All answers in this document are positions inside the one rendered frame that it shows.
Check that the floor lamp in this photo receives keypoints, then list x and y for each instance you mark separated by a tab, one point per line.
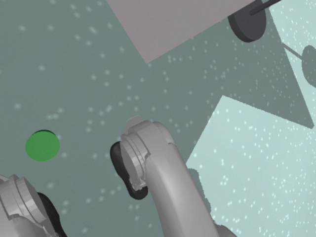
249	23

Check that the right robot foot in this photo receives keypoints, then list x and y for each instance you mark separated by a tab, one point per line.
115	154

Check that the left robot foot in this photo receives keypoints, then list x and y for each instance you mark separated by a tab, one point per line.
52	214

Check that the right robot hand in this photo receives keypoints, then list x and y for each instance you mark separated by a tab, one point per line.
224	231

